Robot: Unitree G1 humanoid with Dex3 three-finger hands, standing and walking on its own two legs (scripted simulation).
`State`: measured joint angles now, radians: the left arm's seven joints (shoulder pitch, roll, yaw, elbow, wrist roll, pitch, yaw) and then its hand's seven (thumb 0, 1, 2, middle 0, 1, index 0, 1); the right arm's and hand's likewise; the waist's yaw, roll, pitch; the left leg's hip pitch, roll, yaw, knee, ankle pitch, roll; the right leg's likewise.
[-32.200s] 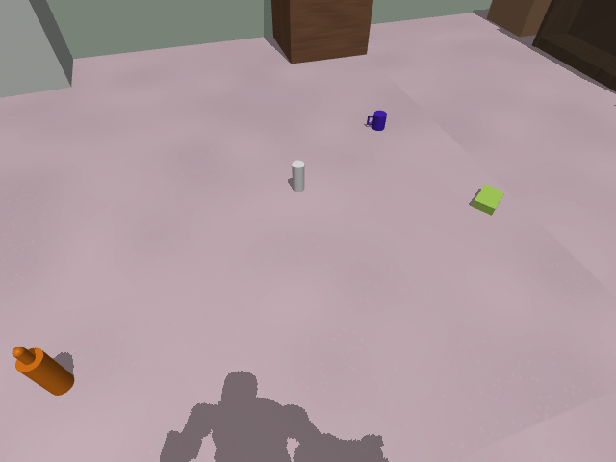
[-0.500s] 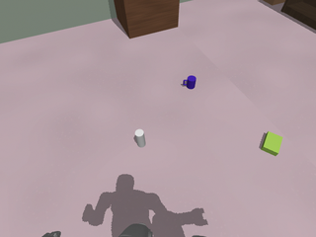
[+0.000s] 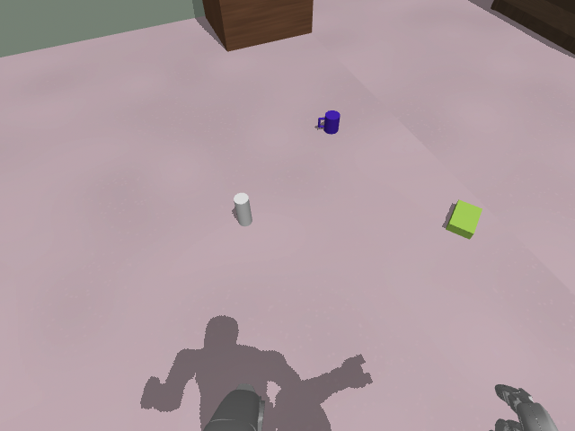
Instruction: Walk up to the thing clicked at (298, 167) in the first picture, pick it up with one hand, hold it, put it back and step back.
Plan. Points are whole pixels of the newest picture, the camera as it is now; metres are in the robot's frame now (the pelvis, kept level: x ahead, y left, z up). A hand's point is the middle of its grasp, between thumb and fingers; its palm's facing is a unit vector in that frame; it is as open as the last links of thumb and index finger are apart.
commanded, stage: step back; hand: left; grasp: from the side
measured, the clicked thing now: (243, 210) +0.96 +0.25 -0.67
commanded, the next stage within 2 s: stand in 1.12 s
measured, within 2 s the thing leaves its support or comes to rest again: neither
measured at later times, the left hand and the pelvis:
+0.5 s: hand out of the picture -0.04 +0.27 -0.13, palm faces +0.10 -0.92 -0.39, open 7.4 cm; pelvis -0.07 -0.02 +0.01, yaw +5 degrees
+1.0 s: hand out of the picture +0.03 +0.28 -0.14, palm faces +0.09 -0.93 -0.35, open 7.4 cm; pelvis -0.02 +0.01 +0.02, yaw +5 degrees
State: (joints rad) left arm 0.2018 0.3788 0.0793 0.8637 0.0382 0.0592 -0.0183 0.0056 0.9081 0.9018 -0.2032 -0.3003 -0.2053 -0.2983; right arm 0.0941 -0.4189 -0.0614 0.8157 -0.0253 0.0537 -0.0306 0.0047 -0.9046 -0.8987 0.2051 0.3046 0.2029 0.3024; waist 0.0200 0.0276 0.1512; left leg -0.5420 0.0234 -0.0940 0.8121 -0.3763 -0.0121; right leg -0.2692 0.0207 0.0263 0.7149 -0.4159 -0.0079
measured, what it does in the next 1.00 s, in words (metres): steps on the spot: left foot, then left foot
